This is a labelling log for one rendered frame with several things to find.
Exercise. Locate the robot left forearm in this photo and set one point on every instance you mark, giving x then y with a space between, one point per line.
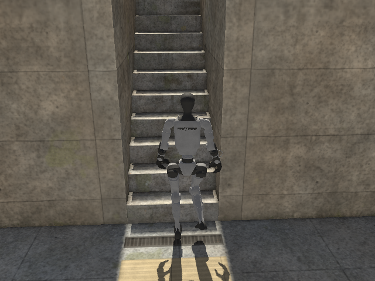
161 153

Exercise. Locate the left robot upper arm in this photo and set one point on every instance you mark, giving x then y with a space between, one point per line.
169 123

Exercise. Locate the right robot hand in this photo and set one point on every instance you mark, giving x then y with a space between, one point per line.
219 166

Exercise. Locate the robot left thigh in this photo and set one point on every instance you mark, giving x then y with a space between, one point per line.
173 176

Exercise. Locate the robot right forearm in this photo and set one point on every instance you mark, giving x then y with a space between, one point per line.
215 155

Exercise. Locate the left robot hand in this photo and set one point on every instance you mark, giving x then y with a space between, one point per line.
164 161

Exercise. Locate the robot thigh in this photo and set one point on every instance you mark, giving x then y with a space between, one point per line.
200 173
173 176

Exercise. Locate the right robot upper arm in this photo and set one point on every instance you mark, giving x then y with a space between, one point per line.
205 123

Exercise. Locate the robot right thigh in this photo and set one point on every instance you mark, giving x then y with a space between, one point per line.
200 173

